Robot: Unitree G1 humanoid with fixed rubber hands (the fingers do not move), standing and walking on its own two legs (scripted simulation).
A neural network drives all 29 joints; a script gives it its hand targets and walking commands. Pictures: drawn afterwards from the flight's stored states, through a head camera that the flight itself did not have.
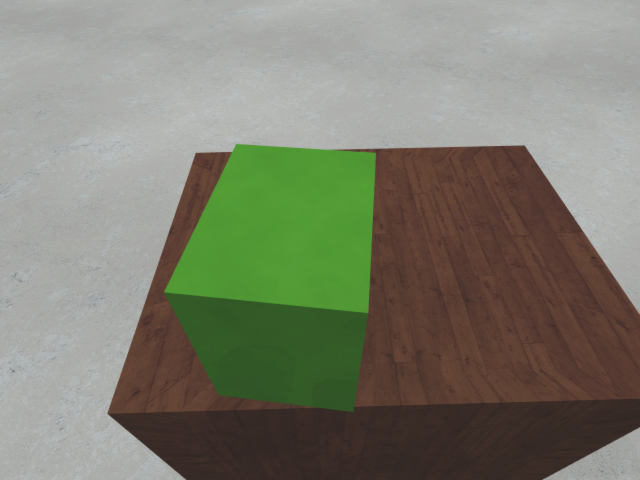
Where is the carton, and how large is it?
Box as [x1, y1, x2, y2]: [164, 144, 375, 411]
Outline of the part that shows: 236,144 164,292 218,394 353,411 368,309 375,153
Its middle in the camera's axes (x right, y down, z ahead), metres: -0.04 +0.06 +0.61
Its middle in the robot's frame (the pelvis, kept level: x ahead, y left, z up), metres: +0.43 +0.04 -0.01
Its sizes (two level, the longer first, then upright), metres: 0.288 0.221 0.290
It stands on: a pedestal, 0.62 m high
